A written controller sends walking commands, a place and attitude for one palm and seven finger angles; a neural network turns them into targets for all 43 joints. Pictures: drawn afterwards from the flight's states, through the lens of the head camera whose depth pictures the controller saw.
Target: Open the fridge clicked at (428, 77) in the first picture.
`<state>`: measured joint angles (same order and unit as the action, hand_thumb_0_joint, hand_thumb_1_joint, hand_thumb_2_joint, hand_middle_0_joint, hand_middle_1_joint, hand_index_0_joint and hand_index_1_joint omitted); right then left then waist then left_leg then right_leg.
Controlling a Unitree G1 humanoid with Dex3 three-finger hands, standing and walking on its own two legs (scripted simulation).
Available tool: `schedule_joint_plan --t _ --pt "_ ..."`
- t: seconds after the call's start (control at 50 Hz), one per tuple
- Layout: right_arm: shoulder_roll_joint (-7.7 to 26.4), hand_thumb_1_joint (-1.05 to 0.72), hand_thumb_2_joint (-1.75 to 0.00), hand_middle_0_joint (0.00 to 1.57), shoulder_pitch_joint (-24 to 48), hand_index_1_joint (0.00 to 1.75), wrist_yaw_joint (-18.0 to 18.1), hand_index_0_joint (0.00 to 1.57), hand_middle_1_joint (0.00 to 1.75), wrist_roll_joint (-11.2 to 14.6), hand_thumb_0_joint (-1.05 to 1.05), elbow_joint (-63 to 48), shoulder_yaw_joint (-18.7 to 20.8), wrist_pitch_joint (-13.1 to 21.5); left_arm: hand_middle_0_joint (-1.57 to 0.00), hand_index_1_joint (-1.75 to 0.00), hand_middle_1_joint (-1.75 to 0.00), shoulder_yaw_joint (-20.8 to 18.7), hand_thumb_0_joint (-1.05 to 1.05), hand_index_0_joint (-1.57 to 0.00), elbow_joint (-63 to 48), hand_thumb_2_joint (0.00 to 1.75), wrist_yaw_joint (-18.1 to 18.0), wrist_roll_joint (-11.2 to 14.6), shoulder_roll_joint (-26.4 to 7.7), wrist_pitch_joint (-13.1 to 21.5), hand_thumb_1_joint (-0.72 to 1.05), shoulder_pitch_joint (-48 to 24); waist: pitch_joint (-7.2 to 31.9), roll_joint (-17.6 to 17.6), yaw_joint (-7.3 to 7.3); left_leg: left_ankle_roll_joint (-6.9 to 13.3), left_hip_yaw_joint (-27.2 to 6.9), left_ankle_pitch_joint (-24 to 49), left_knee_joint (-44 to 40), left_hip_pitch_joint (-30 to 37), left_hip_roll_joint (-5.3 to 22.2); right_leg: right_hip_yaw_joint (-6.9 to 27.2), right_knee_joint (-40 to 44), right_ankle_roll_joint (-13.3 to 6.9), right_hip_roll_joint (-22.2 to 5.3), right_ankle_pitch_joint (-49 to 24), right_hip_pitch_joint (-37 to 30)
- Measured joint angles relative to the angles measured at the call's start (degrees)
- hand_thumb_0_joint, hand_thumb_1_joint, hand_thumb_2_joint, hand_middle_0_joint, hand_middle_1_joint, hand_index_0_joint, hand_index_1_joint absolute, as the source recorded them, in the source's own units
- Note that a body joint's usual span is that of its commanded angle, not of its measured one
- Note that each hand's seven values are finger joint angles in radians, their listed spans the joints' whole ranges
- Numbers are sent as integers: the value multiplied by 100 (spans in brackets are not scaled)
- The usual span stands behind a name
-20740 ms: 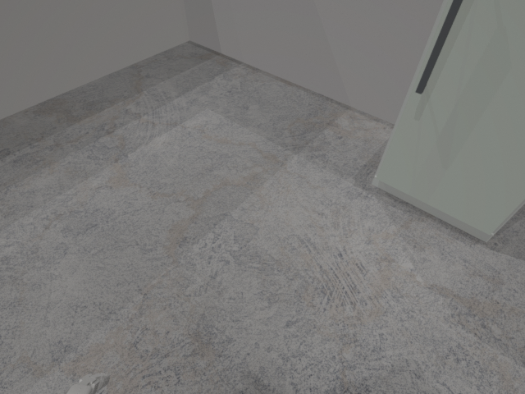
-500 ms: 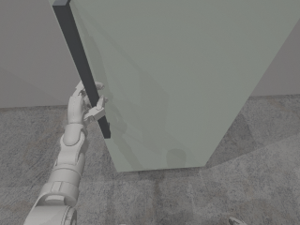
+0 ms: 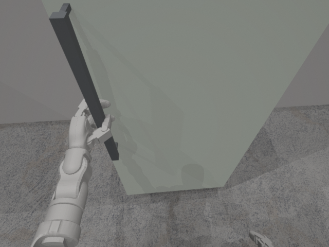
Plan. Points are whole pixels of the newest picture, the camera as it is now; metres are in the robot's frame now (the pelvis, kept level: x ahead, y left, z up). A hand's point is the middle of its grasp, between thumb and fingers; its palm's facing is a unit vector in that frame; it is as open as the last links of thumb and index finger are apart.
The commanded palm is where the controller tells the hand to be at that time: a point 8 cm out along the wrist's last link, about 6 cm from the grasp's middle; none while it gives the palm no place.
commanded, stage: grip the handle and tug to test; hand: left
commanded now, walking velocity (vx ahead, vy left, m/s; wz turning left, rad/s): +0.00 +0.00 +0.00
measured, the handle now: (98, 106) +0.43 +0.18 +0.10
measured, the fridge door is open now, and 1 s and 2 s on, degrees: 0 19 52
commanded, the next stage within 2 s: pull the door a little, standing still in 0.02 s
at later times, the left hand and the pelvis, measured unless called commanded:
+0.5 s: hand (107, 138) +0.35 +0.14 +0.08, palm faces +0.05 -1.00 +0.01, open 6.1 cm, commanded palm +0.28 +0.19 +0.08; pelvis +0.03 +0.01 +0.01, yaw -1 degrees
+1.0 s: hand (120, 188) +0.23 +0.09 +0.08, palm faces +0.06 -0.99 -0.15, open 6.0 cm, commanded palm +0.19 +0.14 +0.08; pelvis +0.00 -0.02 +0.03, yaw +4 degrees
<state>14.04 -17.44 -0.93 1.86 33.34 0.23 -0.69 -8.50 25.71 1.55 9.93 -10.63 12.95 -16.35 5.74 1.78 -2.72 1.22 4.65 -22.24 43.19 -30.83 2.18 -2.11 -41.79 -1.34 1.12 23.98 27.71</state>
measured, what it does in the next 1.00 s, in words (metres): stands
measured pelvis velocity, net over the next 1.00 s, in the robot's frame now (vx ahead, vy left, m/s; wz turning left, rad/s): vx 0.00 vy -0.02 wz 0.08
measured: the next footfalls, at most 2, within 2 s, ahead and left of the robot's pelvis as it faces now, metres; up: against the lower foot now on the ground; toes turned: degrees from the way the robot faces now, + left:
left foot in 1.58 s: -0.09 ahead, -0.02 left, +0.00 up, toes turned +20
right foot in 1.76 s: -0.04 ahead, -0.45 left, +0.00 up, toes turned +34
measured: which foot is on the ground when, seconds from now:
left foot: down 0.00-1.00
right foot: down 0.00-1.00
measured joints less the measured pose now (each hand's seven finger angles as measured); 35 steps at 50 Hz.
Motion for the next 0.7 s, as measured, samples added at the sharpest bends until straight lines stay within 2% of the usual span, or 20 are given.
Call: schedule_joint_plan --t 0.2,0.28,0.4,0.5,0.62,0.7 --pt "-25 -91 -90 20 76 30 9 20 30 -9 1 -151 6 -55 -30 -136 -137 108 2 -31 -683 76 67 41 45 -230 74 491 0 -1 28 1 -28 -48 -136 185 -18 9 155 32 4 -14 -192" --pt "-20 -91 -90 20 121 30 7 20 30 -32 1 -103 20 -75 -31 -135 -137 228 2 -32 -764 78 -10 -21 134 -279 73 440 -7 -6 106 7 -90 -88 -87 135 -54 -41 139 37 -25 45 -185" --pt "-75 -91 -90 20 157 30 -38 20 30 -53 1 -191 9 -105 -28 -135 -136 275 2 -30 -1164 78 -132 -14 215 -462 74 812 35 50 104 21 -70 -58 -143 234 -66 14 135 60 -26 -35 -230" --pt "-132 -91 -90 20 84 30 -65 20 30 -48 1 -352 -41 -98 -25 -134 -134 419 3 -28 -1919 76 -135 1 282 -525 74 1655 89 53 112 19 -69 -99 -279 477 -70 77 222 69 -4 -68 -413" --pt "-174 -91 -90 20 115 30 -62 20 30 -62 2 -547 -55 -69 -25 -134 -133 896 3 -29 -3422 74 -72 -57 459 -546 72 3306 71 45 164 19 -93 -190 -294 714 -62 52 227 86 3 -63 -631" --pt "-151 -90 -90 20 322 30 294 20 30 -129 2 -429 -148 -148 -31 -136 -135 1473 2 -35 -3718 75 -98 -551 103 -567 67 3635 -142 27 226 60 -224 -113 -619 1141 -195 -56 548 165 -101 -60 -1119"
